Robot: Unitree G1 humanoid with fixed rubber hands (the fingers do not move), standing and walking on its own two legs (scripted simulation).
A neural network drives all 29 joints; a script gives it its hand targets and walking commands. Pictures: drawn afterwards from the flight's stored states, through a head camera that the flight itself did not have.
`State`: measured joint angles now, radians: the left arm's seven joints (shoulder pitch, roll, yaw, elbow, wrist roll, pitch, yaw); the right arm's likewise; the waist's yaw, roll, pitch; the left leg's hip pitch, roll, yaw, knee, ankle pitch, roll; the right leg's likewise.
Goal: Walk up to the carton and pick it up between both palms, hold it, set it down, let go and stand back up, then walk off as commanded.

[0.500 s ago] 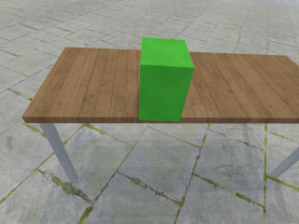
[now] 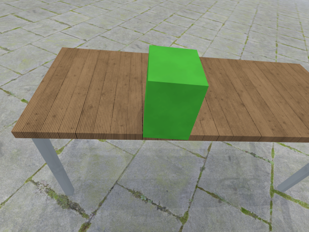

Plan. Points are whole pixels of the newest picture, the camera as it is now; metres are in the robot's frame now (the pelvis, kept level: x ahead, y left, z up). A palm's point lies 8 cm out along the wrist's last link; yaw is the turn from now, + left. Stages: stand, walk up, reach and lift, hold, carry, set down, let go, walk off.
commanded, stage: walk up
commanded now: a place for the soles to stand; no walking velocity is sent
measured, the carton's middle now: (169, 94) +0.61 -0.03 +0.03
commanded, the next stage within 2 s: none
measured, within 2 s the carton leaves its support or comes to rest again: neither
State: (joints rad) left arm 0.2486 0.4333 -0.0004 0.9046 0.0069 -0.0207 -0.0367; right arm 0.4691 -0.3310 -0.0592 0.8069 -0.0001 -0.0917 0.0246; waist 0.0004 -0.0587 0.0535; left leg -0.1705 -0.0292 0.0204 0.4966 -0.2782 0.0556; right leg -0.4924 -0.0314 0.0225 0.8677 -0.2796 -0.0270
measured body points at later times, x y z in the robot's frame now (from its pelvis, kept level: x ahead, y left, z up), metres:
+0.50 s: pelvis +0.09 -0.03 -0.02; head +0.10 -0.01 +0.43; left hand +0.14 +0.27 -0.15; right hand +0.18 -0.33 -0.12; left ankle +0.16 +0.06 -0.74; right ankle +0.11 -0.16 -0.74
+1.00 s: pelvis +0.13 -0.05 -0.03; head +0.15 -0.04 +0.42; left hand +0.17 +0.25 -0.16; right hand +0.25 -0.34 -0.14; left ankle +0.16 +0.06 -0.74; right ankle +0.18 -0.17 -0.74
